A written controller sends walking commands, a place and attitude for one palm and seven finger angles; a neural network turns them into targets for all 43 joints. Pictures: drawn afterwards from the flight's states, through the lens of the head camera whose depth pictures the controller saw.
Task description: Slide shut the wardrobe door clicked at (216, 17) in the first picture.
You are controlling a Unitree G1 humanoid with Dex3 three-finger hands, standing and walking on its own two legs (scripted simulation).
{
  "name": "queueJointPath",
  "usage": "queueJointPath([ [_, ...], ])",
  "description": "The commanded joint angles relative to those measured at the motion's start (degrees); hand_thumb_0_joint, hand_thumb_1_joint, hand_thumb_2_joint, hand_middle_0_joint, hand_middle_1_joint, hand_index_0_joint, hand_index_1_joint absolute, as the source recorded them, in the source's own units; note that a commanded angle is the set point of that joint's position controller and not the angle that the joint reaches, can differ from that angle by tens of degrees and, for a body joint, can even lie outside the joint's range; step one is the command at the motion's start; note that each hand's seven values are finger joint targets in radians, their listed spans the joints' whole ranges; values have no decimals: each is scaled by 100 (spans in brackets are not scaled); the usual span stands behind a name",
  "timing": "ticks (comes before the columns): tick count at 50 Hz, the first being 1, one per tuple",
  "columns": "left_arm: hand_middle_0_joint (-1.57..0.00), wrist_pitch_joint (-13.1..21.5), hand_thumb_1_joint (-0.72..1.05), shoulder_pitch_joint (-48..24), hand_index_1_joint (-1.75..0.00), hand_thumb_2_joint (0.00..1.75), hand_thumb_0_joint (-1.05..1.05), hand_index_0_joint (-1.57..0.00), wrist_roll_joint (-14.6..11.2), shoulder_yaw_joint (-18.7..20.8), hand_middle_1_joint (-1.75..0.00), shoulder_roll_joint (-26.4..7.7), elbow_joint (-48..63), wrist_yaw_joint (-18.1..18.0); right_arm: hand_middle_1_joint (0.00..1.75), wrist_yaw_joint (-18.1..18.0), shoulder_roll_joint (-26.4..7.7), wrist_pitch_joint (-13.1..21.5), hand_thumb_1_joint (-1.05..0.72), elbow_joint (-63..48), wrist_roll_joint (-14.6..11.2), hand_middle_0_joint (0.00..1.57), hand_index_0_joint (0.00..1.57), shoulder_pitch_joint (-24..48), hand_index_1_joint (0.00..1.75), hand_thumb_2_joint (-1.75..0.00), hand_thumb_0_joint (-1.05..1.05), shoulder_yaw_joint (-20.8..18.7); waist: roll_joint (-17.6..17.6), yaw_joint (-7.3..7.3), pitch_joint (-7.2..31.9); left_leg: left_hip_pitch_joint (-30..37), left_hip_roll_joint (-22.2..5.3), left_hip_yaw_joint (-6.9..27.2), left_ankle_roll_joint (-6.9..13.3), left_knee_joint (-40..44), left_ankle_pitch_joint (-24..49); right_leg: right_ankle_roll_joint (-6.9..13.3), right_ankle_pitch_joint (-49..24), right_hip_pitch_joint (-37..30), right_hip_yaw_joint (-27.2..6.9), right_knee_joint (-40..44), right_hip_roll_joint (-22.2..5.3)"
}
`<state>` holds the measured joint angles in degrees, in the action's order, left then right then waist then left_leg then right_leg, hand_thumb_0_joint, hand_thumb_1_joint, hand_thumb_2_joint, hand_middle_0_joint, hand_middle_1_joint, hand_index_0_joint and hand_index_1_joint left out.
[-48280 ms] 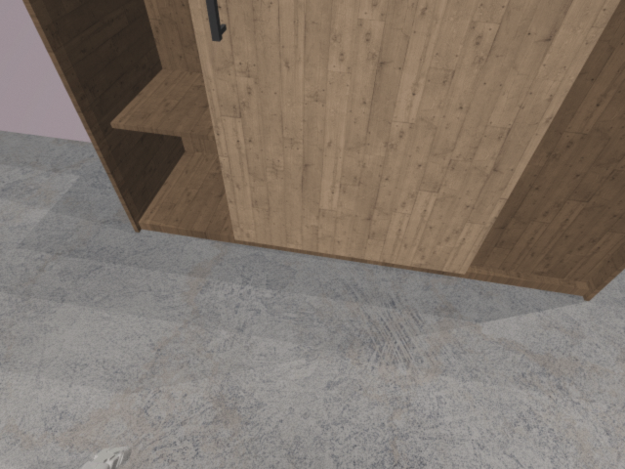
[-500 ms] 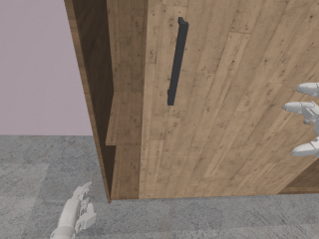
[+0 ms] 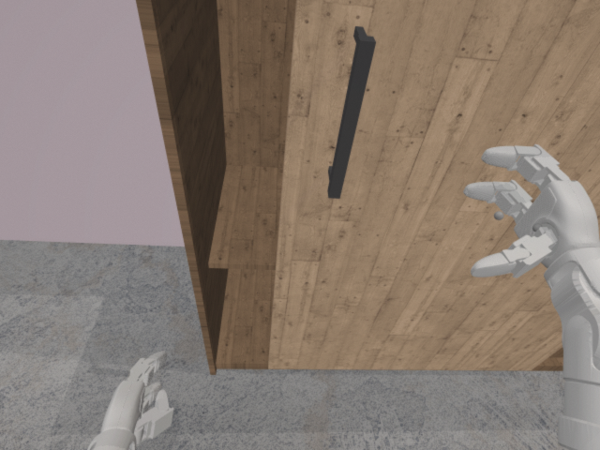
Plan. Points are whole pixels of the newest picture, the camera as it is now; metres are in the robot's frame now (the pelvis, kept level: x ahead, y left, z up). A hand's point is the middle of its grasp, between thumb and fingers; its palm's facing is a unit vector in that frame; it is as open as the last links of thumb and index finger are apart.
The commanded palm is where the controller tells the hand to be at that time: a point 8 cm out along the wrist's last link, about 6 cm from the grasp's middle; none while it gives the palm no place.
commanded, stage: move the hooked fingers beside the handle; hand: right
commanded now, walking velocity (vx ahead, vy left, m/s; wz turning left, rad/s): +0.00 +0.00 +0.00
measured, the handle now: (345, 121) +0.50 -0.03 +0.22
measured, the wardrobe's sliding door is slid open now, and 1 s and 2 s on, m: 0.17 0.17 0.17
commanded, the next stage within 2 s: none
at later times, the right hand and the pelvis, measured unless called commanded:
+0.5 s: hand (436, 166) +0.39 -0.13 +0.23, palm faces -0.03 +1.00 -0.04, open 14.0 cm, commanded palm +0.37 -0.18 +0.23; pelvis +0.00 +0.01 +0.00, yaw +0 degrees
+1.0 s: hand (392, 141) +0.45 -0.09 +0.23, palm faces -0.06 +1.00 +0.00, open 14.0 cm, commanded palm +0.42 -0.15 +0.22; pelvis +0.01 +0.01 +0.00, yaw +2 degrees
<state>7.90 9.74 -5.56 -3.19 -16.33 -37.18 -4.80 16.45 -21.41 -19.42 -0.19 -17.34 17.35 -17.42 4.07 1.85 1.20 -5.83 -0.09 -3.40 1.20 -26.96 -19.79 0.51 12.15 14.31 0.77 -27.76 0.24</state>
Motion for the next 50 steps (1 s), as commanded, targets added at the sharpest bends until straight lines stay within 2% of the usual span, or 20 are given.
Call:
queueJointPath([
  [1,-20,389,90,-919,-30,90,0,-20,73,168,-30,-456,808,-60,120,-313,-1574,738,50,-1423,-81,30,30,2825,120,-30,0,-670,-96,-52,1697,-541,17,23,-38,360,2354,185,-1539,-1748,-223,38,-8],
  [4,-20,271,90,-933,-30,90,0,-20,63,169,-30,-466,697,-45,120,-550,-1143,370,50,-613,73,30,30,2876,120,-30,0,-300,-74,-98,1156,-743,1,28,-56,427,2097,153,-1243,-1470,-217,172,-26],
  [6,-20,132,90,-914,-30,90,0,-20,56,188,-30,-492,672,-25,120,-647,-1025,75,50,-110,154,30,30,2585,120,-30,0,-191,-385,-44,1016,-663,-10,50,-60,499,2083,172,-1194,-1280,-188,200,-20],
  [9,-20,22,90,-1008,-30,90,0,-20,28,182,-30,-484,823,0,120,-640,-868,-120,50,-124,162,30,30,2712,120,-30,0,13,-597,-67,1218,-558,-30,85,-90,477,2327,198,-1275,-1321,-163,188,-1],
  [10,-20,6,90,-1012,-30,90,0,-20,40,179,-30,-486,831,4,120,-614,-773,-82,50,-213,161,30,30,2933,120,-30,0,129,-617,-103,1312,-520,-36,98,-100,463,2455,214,-1339,-1378,-139,174,16],
  [14,-20,13,90,-1005,-30,90,0,-20,71,183,-30,-441,844,2,120,-655,-984,319,50,-453,137,30,30,3604,120,-30,0,-55,-629,-121,1559,-420,-11,150,-88,481,2534,236,-1394,-1526,-111,152,29],
  [17,-20,36,90,-931,-30,90,0,-20,92,172,-30,-409,736,2,120,-789,-909,565,50,-312,203,30,30,4061,120,-30,0,49,-322,-181,1422,-536,4,180,-64,538,2290,230,-1270,-1561,-112,183,22],
  [23,-20,-45,90,-644,-30,90,0,-20,89,222,-30,-484,496,-17,120,-969,-820,457,50,997,385,30,30,4402,120,-30,0,243,-473,-275,1151,-677,-2,234,-89,654,1981,233,-969,-1313,-78,241,12],
  [26,-20,-52,90,-568,-30,90,0,-20,90,264,-30,-470,516,16,120,-976,-586,522,50,1118,396,30,30,4584,120,-30,0,420,-388,-260,1405,-507,-11,225,-68,596,2286,236,-1210,-1368,-60,201,26],
  [28,-20,-24,90,-505,-30,90,0,-20,101,284,-30,-499,532,26,120,-959,-657,632,50,1151,366,30,30,4782,120,-30,0,344,-583,-269,1639,-379,-5,233,-85,542,2547,249,-1343,-1384,-67,181,42],
  [30,-20,-1,90,-461,-30,90,0,-20,117,313,-30,-497,558,42,120,-970,-744,792,50,1065,364,30,30,4886,120,-30,0,204,-573,-219,1876,-221,-1,240,-82,467,2839,258,-1559,-1450,-36,157,52],
  [33,-20,-8,90,-321,-30,90,0,-20,130,339,-30,-519,484,63,120,-1049,-891,950,50,1306,401,30,30,4927,120,-30,0,49,-793,-208,1819,-149,0,259,-119,451,3040,273,-1605,-1313,2,149,46],
  [34,-20,-2,90,-310,-30,90,0,-20,135,349,-30,-502,488,78,120,-1068,-748,976,50,1312,420,30,30,4981,120,-30,0,140,-752,-223,1815,-180,4,257,-125,447,3085,281,-1625,-1322,30,142,55],
  [35,-20,-12,90,-279,-30,90,0,-20,127,358,-30,-507,479,86,120,-1115,-827,987,50,1361,465,30,30,4974,120,-30,0,85,-621,-200,1782,-222,10,253,-108,434,3057,272,-1649,-1335,33,137,42],
  [36,-20,-29,90,-249,-30,90,0,-20,139,363,-30,-496,457,106,120,-1143,-614,1000,50,1406,504,30,30,5002,120,-30,0,286,-657,-227,1727,-225,4,240,-106,450,3027,279,-1669,-1314,52,124,43],
  [39,-20,-69,90,-137,-30,90,0,-20,137,395,-30,-521,423,118,120,-1232,-667,940,50,1636,565,30,30,5061,120,-30,0,210,-610,-253,1718,-292,27,248,-109,430,3113,273,-1711,-1297,58,112,30],
  [42,-20,-83,90,-74,-30,90,0,-20,135,424,-30,-514,403,130,120,-1259,-476,927,50,1814,563,30,30,5265,120,-30,0,328,-678,-320,1591,-426,54,251,-122,471,3098,290,-1672,-1257,82,72,29],
  [45,-20,-74,90,6,-30,90,0,-20,157,449,-30,-499,393,136,120,-1304,-410,1023,50,1703,607,30,30,5593,120,-30,0,399,-496,-351,1865,-426,76,232,-80,395,3120,278,-1828,-1461,59,40,23],
  [48,-20,-50,90,-19,-30,90,0,-20,191,464,-30,-478,503,180,120,-1351,-468,1159,50,1306,610,30,30,5332,120,-30,0,241,-432,-226,2323,-145,85,228,-54,300,3509,269,-2246,-1660,45,-7,25],
  [50,-20,-82,90,-33,-30,90,0,-20,198,460,-30,-484,505,178,120,-1370,-631,1129,50,1437,597,30,30,5084,120,-30,0,28,-735,-173,2276,10,75,233,-90,292,3732,274,-2265,-1513,89,18,27],
])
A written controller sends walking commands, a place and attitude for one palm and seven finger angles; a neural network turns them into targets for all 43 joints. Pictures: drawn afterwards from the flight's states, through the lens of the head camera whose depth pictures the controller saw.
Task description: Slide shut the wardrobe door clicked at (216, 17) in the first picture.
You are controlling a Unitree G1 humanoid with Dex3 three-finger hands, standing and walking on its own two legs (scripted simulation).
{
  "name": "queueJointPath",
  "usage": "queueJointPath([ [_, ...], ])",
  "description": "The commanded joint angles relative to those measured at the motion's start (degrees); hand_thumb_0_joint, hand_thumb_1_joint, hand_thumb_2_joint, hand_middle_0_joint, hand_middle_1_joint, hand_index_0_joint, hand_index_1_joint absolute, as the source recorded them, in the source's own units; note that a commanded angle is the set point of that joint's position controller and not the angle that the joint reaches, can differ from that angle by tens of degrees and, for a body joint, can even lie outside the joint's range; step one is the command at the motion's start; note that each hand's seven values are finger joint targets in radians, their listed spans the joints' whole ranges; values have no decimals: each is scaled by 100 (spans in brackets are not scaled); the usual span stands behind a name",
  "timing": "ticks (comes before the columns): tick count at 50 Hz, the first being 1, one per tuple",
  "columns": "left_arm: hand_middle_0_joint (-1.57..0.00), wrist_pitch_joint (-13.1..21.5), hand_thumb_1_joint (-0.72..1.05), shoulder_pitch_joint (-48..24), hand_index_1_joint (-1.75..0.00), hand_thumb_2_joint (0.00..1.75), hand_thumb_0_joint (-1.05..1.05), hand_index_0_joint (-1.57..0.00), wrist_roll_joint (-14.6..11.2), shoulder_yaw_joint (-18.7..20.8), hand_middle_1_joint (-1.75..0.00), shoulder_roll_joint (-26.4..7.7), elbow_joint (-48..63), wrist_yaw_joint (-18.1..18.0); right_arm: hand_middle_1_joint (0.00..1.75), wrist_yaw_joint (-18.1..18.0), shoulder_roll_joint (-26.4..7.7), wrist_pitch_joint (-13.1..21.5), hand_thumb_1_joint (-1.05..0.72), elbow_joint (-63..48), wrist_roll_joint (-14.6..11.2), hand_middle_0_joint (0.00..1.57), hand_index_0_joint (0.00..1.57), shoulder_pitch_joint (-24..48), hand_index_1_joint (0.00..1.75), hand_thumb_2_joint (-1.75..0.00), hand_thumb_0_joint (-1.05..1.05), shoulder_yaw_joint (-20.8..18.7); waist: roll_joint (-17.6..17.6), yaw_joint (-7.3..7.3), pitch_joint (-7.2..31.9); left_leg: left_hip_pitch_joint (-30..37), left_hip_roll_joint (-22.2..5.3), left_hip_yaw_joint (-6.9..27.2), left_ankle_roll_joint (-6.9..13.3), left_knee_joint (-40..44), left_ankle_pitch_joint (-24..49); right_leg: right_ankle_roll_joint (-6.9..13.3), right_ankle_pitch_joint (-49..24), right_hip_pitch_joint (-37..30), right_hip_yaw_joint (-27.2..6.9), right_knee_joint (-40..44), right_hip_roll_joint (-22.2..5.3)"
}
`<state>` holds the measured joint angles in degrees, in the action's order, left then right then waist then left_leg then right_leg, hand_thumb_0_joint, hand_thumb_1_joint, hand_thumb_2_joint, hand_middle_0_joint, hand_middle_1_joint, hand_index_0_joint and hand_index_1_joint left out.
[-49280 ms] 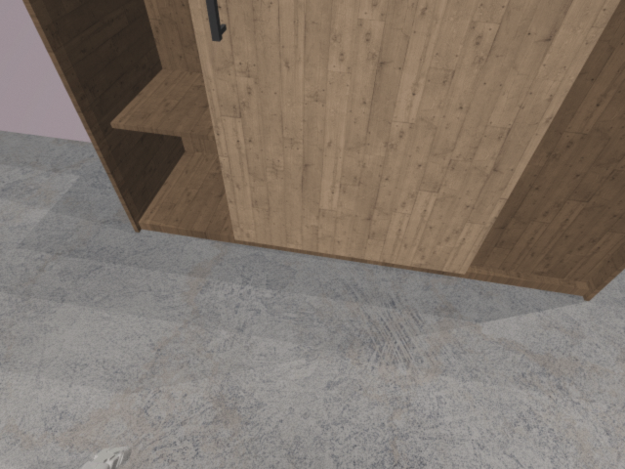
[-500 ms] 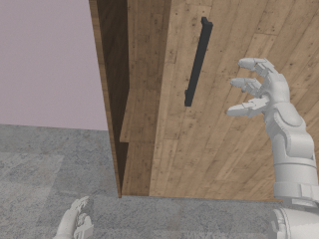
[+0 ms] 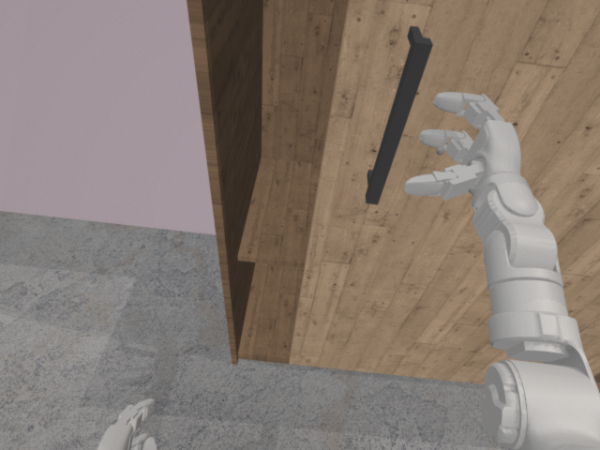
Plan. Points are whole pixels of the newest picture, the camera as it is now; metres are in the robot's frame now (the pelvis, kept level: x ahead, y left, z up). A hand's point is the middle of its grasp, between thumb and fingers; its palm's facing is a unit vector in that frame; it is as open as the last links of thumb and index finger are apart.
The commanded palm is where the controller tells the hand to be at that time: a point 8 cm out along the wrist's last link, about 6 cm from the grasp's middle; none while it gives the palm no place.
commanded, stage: move the hooked fingers beside the handle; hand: right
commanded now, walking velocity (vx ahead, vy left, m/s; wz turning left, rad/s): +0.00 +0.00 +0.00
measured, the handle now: (390, 125) +0.49 -0.06 +0.21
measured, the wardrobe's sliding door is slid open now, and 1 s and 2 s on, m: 0.17 0.17 0.17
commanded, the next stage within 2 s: none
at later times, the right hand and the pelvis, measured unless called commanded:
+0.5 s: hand (446, 152) +0.41 -0.12 +0.23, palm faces -0.03 +1.00 +0.00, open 14.0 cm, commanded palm +0.39 -0.18 +0.22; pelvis -0.01 -0.01 +0.00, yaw -1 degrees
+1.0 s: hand (435, 164) +0.42 -0.11 +0.21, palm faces +0.00 +1.00 +0.01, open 14.0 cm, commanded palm +0.40 -0.17 +0.22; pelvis -0.02 -0.01 +0.00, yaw +0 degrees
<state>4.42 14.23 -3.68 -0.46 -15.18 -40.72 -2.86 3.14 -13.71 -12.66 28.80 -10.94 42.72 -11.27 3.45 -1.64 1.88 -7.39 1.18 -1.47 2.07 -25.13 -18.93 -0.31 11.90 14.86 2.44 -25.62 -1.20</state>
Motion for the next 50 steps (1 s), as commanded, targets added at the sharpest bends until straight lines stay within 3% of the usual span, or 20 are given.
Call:
queueJointPath([
  [1,-20,237,90,-473,-30,90,0,-20,25,171,-30,-599,861,-3,120,-43,-1416,453,50,-1470,-33,30,30,2445,120,-30,0,-599,-740,210,2142,265,-63,25,-173,124,3640,356,-2209,-1458,-65,-173,182],
  [7,-20,100,90,-541,-30,90,0,-20,-47,149,-30,-615,913,-8,120,5,-1244,104,50,-1045,-12,30,30,2104,120,-30,0,-430,-840,123,1321,-172,-46,49,-231,307,3254,375,-1726,-1172,5,-98,169],
  [13,-20,192,90,-633,-30,90,0,-20,-33,143,-30,-533,969,-41,120,73,-949,407,50,-2044,-76,30,30,3059,120,-30,0,-3,-215,-40,1884,-295,-5,46,-137,279,2920,356,-1851,-1781,-121,-184,152],
  [16,-20,259,90,-671,-30,90,0,-20,-11,137,-30,-519,918,-45,120,50,-819,531,50,-2209,-100,30,30,3127,120,-30,0,113,-301,-38,2044,-251,6,3,-108,244,2920,344,-1976,-1930,-171,-208,145],
  [17,-20,276,90,-661,-30,90,0,-20,-19,153,-30,-542,888,-46,120,11,-983,514,50,-2131,-98,30,30,3079,120,-30,0,-78,-320,-24,2119,-292,20,8,-118,242,2944,336,-1987,-1976,-191,-212,131],
  [20,-20,235,90,-644,-30,90,0,-20,-38,116,-30,-525,780,-38,120,-47,-587,241,50,-1427,-82,30,30,2863,120,-30,0,210,-431,-56,1629,-543,31,-47,-127,303,2553,305,-1657,-1712,-204,-133,129],
  [22,-20,159,90,-611,-30,90,0,-20,-55,116,-30,-555,731,-36,120,-147,-539,40,50,-900,-40,30,30,2545,120,-30,0,189,-587,-22,1298,-652,19,-44,-144,365,2304,302,-1396,-1455,-180,-70,110],
  [25,-20,66,90,-566,-30,90,0,-20,-24,94,-30,-589,741,-63,120,-256,-819,-104,50,-554,-24,30,30,2590,120,-30,0,-83,-801,35,1207,-577,-16,-21,-157,386,2199,311,-1250,-1213,-179,-7,138],
  [26,-20,36,90,-547,-30,90,0,-20,8,96,-30,-600,740,-56,120,-297,-1049,-42,50,-554,-13,30,30,2534,120,-30,0,-302,-787,121,1292,-401,-33,-17,-139,374,2220,304,-1297,-1151,-171,7,142],
  [28,-20,32,90,-605,-30,90,0,-20,16,90,-30,-567,865,-66,120,-313,-1236,170,50,-988,18,30,30,2868,120,-30,0,-411,-651,120,1595,-258,-44,40,-145,324,2424,323,-1449,-1286,-132,-11,143],
  [30,-20,100,90,-617,-30,90,0,-20,32,92,-30,-511,940,-58,120,-307,-1150,481,50,-1471,52,30,30,3251,120,-30,0,-273,-482,75,1893,-176,-33,50,-134,279,2498,330,-1573,-1511,-132,-35,131],
  [31,-20,119,90,-588,-30,90,0,-20,43,97,-30,-513,915,-43,120,-324,-1212,654,50,-1624,79,30,30,3290,120,-30,0,-266,-620,70,1962,-78,-39,34,-120,277,2469,328,-1607,-1518,-174,-35,99],
  [34,-20,222,90,-604,-30,90,0,-20,26,121,-30,-491,916,-28,120,-260,-1035,854,50,-1851,94,30,30,3328,120,-30,0,-91,-224,21,2096,-220,10,40,-111,276,2581,315,-1764,-1877,-166,-77,81],
  [36,-20,242,90,-571,-30,90,0,-20,3,130,-30,-503,867,-13,120,-164,-751,727,50,-1522,47,30,30,3049,120,-30,0,139,-456,1,1846,-281,30,-13,-106,332,2415,306,-1617,-1725,-183,-60,83],
  [38,-20,220,90,-518,-30,90,0,-20,-44,124,-30,-568,755,-41,120,-99,-787,417,50,-832,1,30,30,2756,120,-30,0,74,-583,-21,1308,-553,54,-9,-141,445,2160,314,-1242,-1428,-170,11,88],
  [40,-20,197,90,-483,-30,90,0,-20,-71,130,-30,-580,740,-59,120,-72,-613,142,50,-496,-28,30,30,2549,120,-30,0,167,-606,-16,1071,-692,43,-20,-155,498,1956,315,-1035,-1253,-151,45,108],
  [42,-20,177,90,-472,-30,90,0,-20,-75,112,-30,-612,741,-60,120,-101,-758,6,50,-280,-54,30,30,2492,120,-30,0,14,-659,39,962,-691,33,-5,-154,550,1769,313,-896,-1094,-149,83,127],
  [45,-20,222,90,-421,-30,90,0,-20,-27,125,-30,-587,766,-75,120,-191,-886,177,50,-721,-53,30,30,3124,120,-30,0,-75,-651,-13,1299,-644,29,10,-145,500,1744,329,-966,-1219,-189,56,128],
  [48,-20,341,90,-448,-30,90,0,-20,33,143,-30,-540,849,-51,120,-298,-1253,721,50,-1645,5,30,30,3656,120,-30,0,-331,-382,33,2095,-284,23,74,-128,369,2111,337,-1370,-1623,-199,-13,127],
  [50,-20,406,90,-450,-30,90,0,-20,52,146,-30,-513,836,-34,120,-311,-1284,963,50,-1805,50,30,30,3706,120,-30,0,-335,-385,27,2333,-167,39,53,-125,277,2392,325,-1643,-1818,-199,-61,116],
])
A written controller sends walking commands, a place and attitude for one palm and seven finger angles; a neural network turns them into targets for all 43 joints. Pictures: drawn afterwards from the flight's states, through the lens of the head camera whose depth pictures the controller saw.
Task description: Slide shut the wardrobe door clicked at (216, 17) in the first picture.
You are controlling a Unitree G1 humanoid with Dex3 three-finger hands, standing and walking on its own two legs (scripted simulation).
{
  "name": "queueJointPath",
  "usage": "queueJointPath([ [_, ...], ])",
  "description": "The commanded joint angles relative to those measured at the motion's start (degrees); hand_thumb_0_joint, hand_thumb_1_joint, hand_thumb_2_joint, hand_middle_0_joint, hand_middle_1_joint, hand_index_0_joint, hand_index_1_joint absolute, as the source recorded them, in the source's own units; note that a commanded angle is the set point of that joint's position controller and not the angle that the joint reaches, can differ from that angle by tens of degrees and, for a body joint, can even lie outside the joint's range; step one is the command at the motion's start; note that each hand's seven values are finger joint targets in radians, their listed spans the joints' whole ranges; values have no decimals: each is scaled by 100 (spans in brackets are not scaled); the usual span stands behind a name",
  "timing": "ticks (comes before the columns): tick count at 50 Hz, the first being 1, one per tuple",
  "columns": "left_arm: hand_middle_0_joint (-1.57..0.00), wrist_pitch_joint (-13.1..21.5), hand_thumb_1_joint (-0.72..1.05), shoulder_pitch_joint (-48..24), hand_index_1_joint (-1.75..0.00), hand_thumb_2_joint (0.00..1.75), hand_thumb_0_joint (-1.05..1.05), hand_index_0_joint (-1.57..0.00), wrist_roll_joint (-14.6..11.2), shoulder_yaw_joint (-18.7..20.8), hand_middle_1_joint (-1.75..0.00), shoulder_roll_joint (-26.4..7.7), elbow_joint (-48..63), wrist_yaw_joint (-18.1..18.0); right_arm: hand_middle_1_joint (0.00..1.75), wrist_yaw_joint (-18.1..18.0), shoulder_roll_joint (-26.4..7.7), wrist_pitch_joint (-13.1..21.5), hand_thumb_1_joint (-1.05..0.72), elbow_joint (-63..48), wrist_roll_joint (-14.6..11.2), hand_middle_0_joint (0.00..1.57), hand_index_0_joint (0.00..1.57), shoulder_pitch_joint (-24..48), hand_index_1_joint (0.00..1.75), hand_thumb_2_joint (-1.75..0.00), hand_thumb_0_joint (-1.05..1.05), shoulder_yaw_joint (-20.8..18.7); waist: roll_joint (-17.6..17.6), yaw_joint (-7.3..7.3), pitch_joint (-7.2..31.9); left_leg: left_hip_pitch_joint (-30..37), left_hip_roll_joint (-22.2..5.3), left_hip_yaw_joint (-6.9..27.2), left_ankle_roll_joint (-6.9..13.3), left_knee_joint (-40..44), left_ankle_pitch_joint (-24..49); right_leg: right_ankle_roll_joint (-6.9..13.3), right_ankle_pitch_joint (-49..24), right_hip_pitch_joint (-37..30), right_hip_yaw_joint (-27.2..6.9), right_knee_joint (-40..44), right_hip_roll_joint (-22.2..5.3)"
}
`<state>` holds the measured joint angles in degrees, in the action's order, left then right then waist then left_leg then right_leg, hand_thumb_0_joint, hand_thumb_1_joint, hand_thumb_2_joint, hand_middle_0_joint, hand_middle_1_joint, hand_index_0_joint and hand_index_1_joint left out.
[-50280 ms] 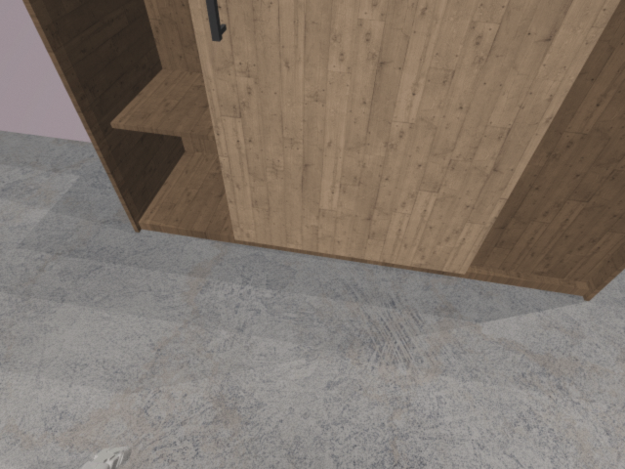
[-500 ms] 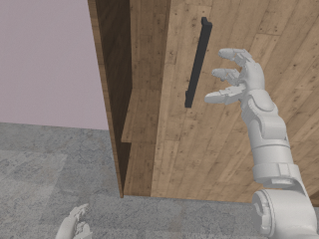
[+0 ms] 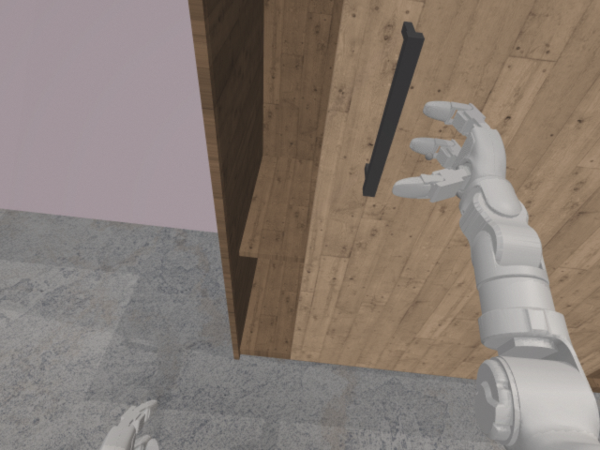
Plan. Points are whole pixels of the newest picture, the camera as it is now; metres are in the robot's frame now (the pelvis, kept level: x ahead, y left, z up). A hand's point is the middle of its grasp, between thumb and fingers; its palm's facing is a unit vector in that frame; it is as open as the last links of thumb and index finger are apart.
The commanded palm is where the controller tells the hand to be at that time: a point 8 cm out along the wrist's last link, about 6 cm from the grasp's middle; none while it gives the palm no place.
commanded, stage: move the hooked fingers beside the handle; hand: right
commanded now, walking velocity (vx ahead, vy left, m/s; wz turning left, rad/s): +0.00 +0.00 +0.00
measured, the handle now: (386, 119) +0.51 -0.06 +0.21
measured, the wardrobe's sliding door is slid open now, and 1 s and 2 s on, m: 0.17 0.17 0.17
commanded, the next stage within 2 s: none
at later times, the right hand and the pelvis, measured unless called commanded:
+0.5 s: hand (432, 139) +0.44 -0.10 +0.23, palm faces +0.00 +1.00 +0.00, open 14.0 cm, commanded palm +0.42 -0.16 +0.22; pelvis +0.02 +0.01 +0.00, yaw +0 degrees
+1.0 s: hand (431, 155) +0.43 -0.11 +0.21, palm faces +0.01 +1.00 +0.00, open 14.0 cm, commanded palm +0.41 -0.16 +0.22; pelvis +0.01 +0.01 +0.00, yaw -1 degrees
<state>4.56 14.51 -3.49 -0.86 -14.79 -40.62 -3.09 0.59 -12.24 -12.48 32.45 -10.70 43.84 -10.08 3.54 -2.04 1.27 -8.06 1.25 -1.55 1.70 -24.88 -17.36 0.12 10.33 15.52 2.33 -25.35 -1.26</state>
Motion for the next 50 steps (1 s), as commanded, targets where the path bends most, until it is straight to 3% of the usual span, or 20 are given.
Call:
queueJointPath([
  [1,-20,390,90,-447,-30,90,0,-20,42,180,-30,-551,800,4,120,-55,-1390,1009,50,-2144,58,30,30,3543,120,-30,0,-348,-354,55,2331,-83,12,64,-91,271,2177,275,-1452,-1829,-169,-90,116],
  [4,-20,368,90,-389,-30,90,0,-20,-12,184,-30,-595,699,6,120,6,-1366,766,50,-1247,95,30,30,3098,120,-30,0,-388,-587,39,1749,-332,44,66,-129,364,2083,294,-1138,-1496,-106,-55,121],
  [7,-20,282,90,-361,-30,90,0,-20,-73,176,-30,-629,724,19,120,127,-1044,323,50,-469,93,30,30,2524,120,-30,0,-178,-538,67,1248,-510,22,46,-133,427,2028,284,-968,-1194,-52,-37,151],
  [9,-20,222,90,-337,-30,90,0,-20,-78,174,-30,-659,783,8,120,205,-1044,114,50,-356,10,30,30,2269,120,-30,0,-220,-693,109,1300,-409,13,28,-135,413,2167,287,-1047,-1137,-65,-29,165],
  [11,-20,192,90,-387,-30,90,0,-20,-77,179,-30,-644,853,14,120,253,-881,146,50,-601,-70,30,30,2364,120,-30,0,-128,-755,111,1370,-286,-1,13,-117,392,2268,283,-1146,-1123,-70,-59,192],
  [15,-20,298,90,-458,-30,90,0,-20,-42,219,-30,-576,950,21,120,187,-954,623,50,-1853,-109,30,30,3184,120,-30,0,-152,-661,30,1970,-207,27,44,-132,292,2578,326,-1478,-1588,-100,-142,182],
  [18,-20,380,90,-492,-30,90,0,-20,20,228,-30,-555,948,51,120,45,-1279,963,50,-2588,9,30,30,3289,120,-30,0,-356,-356,90,2467,-18,26,74,-112,181,2880,322,-1878,-1947,-133,-211,167],
  [21,-20,319,90,-459,-30,90,0,-20,33,208,-30,-572,797,54,120,-4,-1334,820,50,-2117,71,30,30,3014,120,-30,0,-386,-589,90,2157,19,3,42,-126,199,2917,309,-1814,-1703,-95,-207,173],
  [24,-20,194,90,-515,-30,90,0,-20,-29,184,-30,-594,807,29,120,68,-1127,332,50,-1371,89,30,30,2488,120,-30,0,-269,-556,104,1624,-186,-1,55,-155,272,2849,306,-1546,-1406,-34,-153,208],
  [27,-20,53,90,-472,-30,90,0,-20,-65,171,-30,-647,810,2,120,149,-968,-55,50,-731,39,30,30,2144,120,-30,0,-172,-791,72,1195,-360,-11,29,-179,361,2620,303,-1285,-1147,-39,-109,199],
  [30,-20,37,90,-520,-30,90,0,-20,-40,186,-30,-641,962,-11,120,240,-1047,11,50,-1241,-93,30,30,2276,120,-30,0,-295,-783,123,1652,-79,-33,42,-171,270,3018,317,-1560,-1269,-47,-158,234],
  [33,-20,116,90,-620,-30,90,0,-20,-17,214,-30,-575,1091,12,120,253,-1216,468,50,-2330,-114,30,30,2650,120,-30,0,-397,-513,139,2291,234,-43,71,-144,157,3494,331,-2028,-1672,-53,-246,232],
  [35,-20,184,90,-648,-30,90,0,-20,7,212,-30,-543,1102,36,120,228,-1201,707,50,-2839,-74,30,30,2785,120,-30,0,-316,-485,124,2482,263,-23,42,-131,100,3594,335,-2257,-1911,-94,-272,215],
  [36,-20,204,90,-658,-30,90,0,-20,14,206,-30,-517,1085,54,120,220,-975,777,50,-2979,-40,30,30,2734,120,-30,0,-57,-406,99,2403,203,-19,22,-115,110,3503,333,-2308,-1959,-97,-288,199],
  [38,-20,226,90,-667,-30,90,0,-20,-2,221,-30,-550,1019,74,120,173,-998,704,50,-2863,-23,30,30,2471,120,-30,0,-118,-322,111,2261,1,20,4,-110,125,3370,313,-2297,-2037,-137,-285,169],
  [41,-20,116,90,-692,-30,90,0,-20,-29,201,-30,-590,869,46,120,145,-781,230,50,-2073,-27,30,30,2161,120,-30,0,19,-620,79,1569,-199,12,-28,-122,262,2992,293,-1809,-1623,-95,-214,186],
  [44,-20,-24,90,-707,-30,90,0,-20,-62,154,-30,-631,846,-19,120,85,-866,-254,50,-1360,-48,30,30,1997,120,-30,0,-105,-774,81,1079,-447,-2,-6,-164,389,2424,286,-1232,-1239,-96,-95,206],
  [46,-20,-85,90,-695,-30,90,0,-20,-46,150,-30,-635,816,-38,120,26,-854,-302,50,-1286,-24,30,30,2175,120,-30,0,-90,-758,72,1089,-411,-31,4,-151,399,2287,285,-1176,-1200,-96,-88,203],
  [48,-20,-74,90,-693,-30,90,0,-20,-11,158,-30,-620,895,-51,120,-25,-1120,-114,50,-1638,-42,30,30,2508,120,-30,0,-312,-720,93,1509,-251,-38,36,-142,339,2454,297,-1324,-1353,-120,-102,202],
  [50,-20,-15,90,-748,-30,90,0,-20,11,160,-30,-564,988,-48,120,-17,-1113,230,50,-2225,-56,30,30,2901,120,-30,0,-272,-554,87,2013,-23,-35,62,-118,255,2733,308,-1606,-1633,-126,-144,212],
])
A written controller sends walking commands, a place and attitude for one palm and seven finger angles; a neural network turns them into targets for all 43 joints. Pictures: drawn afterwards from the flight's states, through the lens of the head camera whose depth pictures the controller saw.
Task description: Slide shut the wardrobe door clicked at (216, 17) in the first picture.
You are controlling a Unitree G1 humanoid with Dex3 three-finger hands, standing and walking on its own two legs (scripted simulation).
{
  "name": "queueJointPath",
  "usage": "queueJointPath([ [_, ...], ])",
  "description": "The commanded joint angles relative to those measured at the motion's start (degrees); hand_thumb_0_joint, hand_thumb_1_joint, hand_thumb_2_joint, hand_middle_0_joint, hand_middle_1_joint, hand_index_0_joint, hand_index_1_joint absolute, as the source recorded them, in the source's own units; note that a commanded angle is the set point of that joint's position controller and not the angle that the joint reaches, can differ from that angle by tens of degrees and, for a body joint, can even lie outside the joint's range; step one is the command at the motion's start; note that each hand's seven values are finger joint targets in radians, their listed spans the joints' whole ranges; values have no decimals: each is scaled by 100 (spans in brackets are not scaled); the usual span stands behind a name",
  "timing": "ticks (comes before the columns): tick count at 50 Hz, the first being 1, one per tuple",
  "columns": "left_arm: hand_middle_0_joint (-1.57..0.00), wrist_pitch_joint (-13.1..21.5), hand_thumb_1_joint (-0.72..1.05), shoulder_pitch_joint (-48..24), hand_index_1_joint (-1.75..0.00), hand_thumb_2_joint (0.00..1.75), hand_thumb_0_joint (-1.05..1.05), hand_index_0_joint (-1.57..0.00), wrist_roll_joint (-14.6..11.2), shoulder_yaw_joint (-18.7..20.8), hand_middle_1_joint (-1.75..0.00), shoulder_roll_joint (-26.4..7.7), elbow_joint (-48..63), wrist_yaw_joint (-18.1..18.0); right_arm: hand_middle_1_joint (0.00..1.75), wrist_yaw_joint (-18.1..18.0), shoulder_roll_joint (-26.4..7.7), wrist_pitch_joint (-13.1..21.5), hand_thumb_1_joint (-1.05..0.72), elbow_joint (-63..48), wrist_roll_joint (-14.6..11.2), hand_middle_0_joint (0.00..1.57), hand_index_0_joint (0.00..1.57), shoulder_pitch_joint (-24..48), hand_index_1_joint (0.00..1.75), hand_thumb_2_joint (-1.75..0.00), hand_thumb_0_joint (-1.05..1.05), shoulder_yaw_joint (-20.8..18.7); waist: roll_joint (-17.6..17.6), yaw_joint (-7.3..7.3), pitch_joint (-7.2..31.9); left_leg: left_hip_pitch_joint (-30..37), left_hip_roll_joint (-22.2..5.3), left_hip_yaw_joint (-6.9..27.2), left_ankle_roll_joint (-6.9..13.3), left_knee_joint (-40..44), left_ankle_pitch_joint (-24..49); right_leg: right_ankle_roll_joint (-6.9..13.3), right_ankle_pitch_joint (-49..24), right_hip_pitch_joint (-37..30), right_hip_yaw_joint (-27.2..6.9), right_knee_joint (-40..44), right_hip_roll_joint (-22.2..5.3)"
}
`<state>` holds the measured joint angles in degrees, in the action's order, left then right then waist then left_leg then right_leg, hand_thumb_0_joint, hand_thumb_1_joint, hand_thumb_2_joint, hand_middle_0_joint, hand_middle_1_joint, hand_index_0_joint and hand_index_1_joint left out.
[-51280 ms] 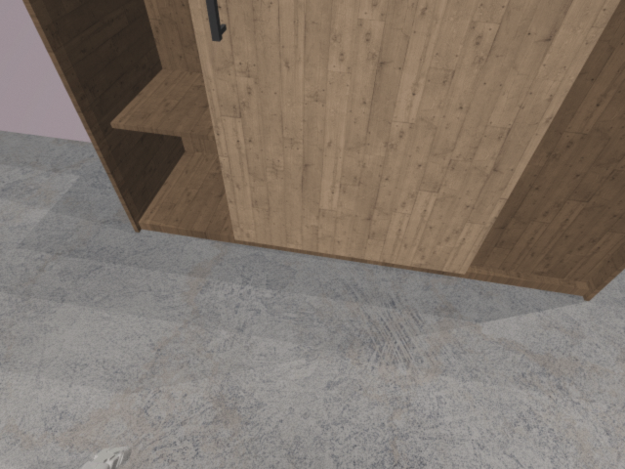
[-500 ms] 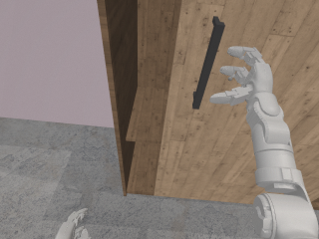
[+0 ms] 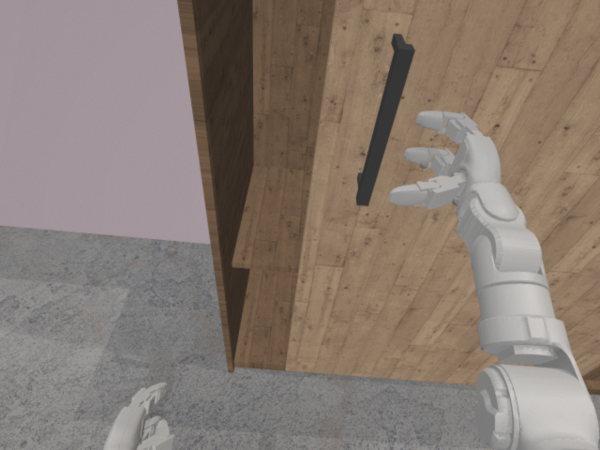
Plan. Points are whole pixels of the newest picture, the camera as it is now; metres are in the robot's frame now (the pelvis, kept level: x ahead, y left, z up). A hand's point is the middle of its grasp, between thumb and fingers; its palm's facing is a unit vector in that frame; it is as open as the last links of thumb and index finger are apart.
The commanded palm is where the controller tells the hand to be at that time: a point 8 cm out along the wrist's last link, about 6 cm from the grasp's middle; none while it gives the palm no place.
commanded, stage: move the hooked fingers beside the handle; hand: right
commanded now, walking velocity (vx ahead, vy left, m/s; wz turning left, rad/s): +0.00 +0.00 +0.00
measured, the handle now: (378, 129) +0.50 -0.05 +0.21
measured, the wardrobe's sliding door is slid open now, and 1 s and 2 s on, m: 0.17 0.17 0.17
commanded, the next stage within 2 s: feel for the door with the fingertips in 1.40 s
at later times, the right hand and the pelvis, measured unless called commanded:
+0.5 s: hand (436, 157) +0.41 -0.11 +0.23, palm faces -0.02 +1.00 +0.00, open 14.0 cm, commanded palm +0.40 -0.17 +0.22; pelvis -0.01 +0.00 +0.00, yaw +0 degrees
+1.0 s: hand (436, 162) +0.42 -0.12 +0.22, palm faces -0.03 +1.00 +0.00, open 14.0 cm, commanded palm +0.40 -0.17 +0.22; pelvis +0.00 -0.01 +0.00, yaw +0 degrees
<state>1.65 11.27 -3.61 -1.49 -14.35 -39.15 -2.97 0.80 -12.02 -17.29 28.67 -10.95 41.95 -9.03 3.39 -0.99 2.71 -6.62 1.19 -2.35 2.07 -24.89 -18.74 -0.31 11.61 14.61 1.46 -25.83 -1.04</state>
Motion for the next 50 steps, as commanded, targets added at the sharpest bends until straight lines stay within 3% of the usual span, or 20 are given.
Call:
queueJointPath([
  [1,-20,294,90,-402,-30,90,0,-20,45,215,-30,-589,821,-55,120,-61,-1164,918,50,-2046,-14,30,30,3242,120,-30,0,-331,-502,-26,1957,-76,-42,127,-140,236,2849,338,-1788,-1579,-65,-97,163],
  [2,-20,356,90,-385,-30,90,0,-20,50,228,-30,-571,822,-32,120,-64,-1128,1087,50,-2240,-6,30,30,3427,120,-30,0,-301,-290,-74,2123,-155,-10,142,-139,227,2908,346,-1880,-1797,-83,-127,162],
  [5,-20,404,90,-325,-30,90,0,-20,40,235,-30,-593,710,-30,120,-40,-1189,1195,50,-1849,42,30,30,3313,120,-30,0,-314,-471,-97,2003,-237,22,110,-139,239,2808,331,-1818,-1803,-94,-109,129],
  [8,-20,349,90,-256,-30,90,0,-20,3,221,-30,-656,600,-40,120,30,-1112,847,50,-879,47,30,30,2841,120,-30,0,-294,-637,-78,1337,-452,15,113,-174,365,2514,335,-1357,-1319,-35,-29,156],
  [12,-20,244,90,-225,-30,90,0,-20,-42,205,-30,-709,684,-66,120,138,-1139,421,50,-230,-9,30,30,2334,120,-30,0,-397,-837,22,1007,-433,-24,105,-196,434,2354,332,-1139,-946,-11,62,173],
  [14,-20,255,90,-221,-30,90,0,-20,-48,214,-30,-689,751,-65,120,183,-1041,478,50,-518,-29,30,30,2546,120,-30,0,-284,-633,-13,1152,-435,-18,114,-176,415,2401,340,-1227,-1063,-7,28,181],
  [17,-20,401,90,-282,-30,90,0,-20,-17,267,-30,-630,882,-25,120,171,-1110,974,50,-1653,-89,30,30,3056,120,-30,0,-342,-406,-20,1790,-249,14,147,-146,364,2629,362,-1554,-1495,-49,-50,175],
  [19,-20,488,90,-261,-30,90,0,-20,23,278,-30,-628,888,-16,120,135,-1460,1279,50,-2210,-72,30,30,3187,120,-30,0,-587,-389,16,2196,-34,27,141,-136,287,2851,358,-1827,-1731,-86,-80,163],
  [20,-20,525,90,-293,-30,90,0,-20,22,269,-30,-599,865,-11,120,141,-1261,1357,50,-2295,-66,30,30,3275,120,-30,0,-392,-328,-29,2171,-100,40,121,-136,267,2854,351,-1859,-1813,-79,-89,158],
  [22,-20,577,90,-234,-30,90,0,-20,14,279,-30,-607,743,2,120,115,-1182,1361,50,-2049,-41,30,30,3224,120,-30,0,-319,-439,-101,1855,-337,72,101,-155,339,2645,354,-1686,-1737,-92,-87,124],
  [26,-20,464,90,-168,-30,90,0,-20,-20,259,-30,-693,592,-26,120,94,-1316,823,50,-890,35,30,30,2582,120,-30,0,-469,-587,-4,1215,-500,47,94,-153,464,2107,328,-1152,-1231,-31,24,155],
  [27,-20,449,90,-220,-30,90,0,-20,-49,228,-30,-670,624,-27,120,119,-1038,681,50,-733,25,30,30,2575,120,-30,0,-235,-416,-53,996,-669,35,114,-169,484,2061,328,-1056,-1170,-9,39,159],
  [29,-20,399,90,-140,-30,90,0,-20,-47,222,-30,-714,612,-49,120,132,-1147,466,50,-326,5,30,30,2484,120,-30,0,-340,-614,-52,893,-716,27,101,-177,504,1924,325,-949,-1020,-41,52,153],
  [31,-20,374,90,-153,-30,90,0,-20,-28,235,-30,-710,690,-56,120,153,-1132,524,50,-571,-43,30,30,2611,120,-30,0,-349,-697,-26,1167,-492,8,97,-161,473,2046,332,-1080,-1063,-45,53,169],
  [32,-20,388,90,-167,-30,90,0,-20,-31,256,-30,-727,738,-61,120,153,-1413,595,50,-642,-74,30,30,2541,120,-30,0,-639,-808,20,1342,-409,18,123,-173,445,2226,346,-1182,-1098,-53,24,159],
  [35,-20,489,90,-237,-30,90,0,-20,5,263,-30,-647,840,-50,120,205,-1419,1069,50,-1609,-92,30,30,3188,120,-30,0,-572,-460,-35,1920,-211,16,148,-156,327,2640,357,-1586,-1517,-42,-64,164],
  [38,-20,595,90,-200,-30,90,0,-20,18,275,-30,-616,807,-5,120,186,-1343,1401,50,-2054,-42,30,30,3298,120,-30,0,-435,-308,-89,2139,-277,56,133,-145,298,2733,353,-1825,-1866,-105,-132,129],
  [47,-20,390,90,-250,-30,90,0,-20,-76,233,-30,-688,721,-12,120,186,-795,415,50,-719,-65,30,30,2207,120,-30,0,-135,-609,-38,977,-690,50,22,-154,430,2178,307,-1237,-1175,-73,5,129],
  [49,-20,380,90,-284,-30,90,0,-20,-56,240,-30,-672,773,-24,120,131,-822,461,50,-1059,-82,30,30,2573,120,-30,0,-142,-518,-54,1169,-671,45,52,-144,417,2140,315,-1261,-1265,-97,-10,137],
  [50,-20,387,90,-260,-30,90,0,-20,-29,252,-30,-684,766,-40,120,80,-1050,540,50,-1189,-96,30,30,2701,120,-30,0,-358,-690,-54,1335,-582,45,66,-156,412,2220,333,-1327,-1302,-103,-26,137],
])
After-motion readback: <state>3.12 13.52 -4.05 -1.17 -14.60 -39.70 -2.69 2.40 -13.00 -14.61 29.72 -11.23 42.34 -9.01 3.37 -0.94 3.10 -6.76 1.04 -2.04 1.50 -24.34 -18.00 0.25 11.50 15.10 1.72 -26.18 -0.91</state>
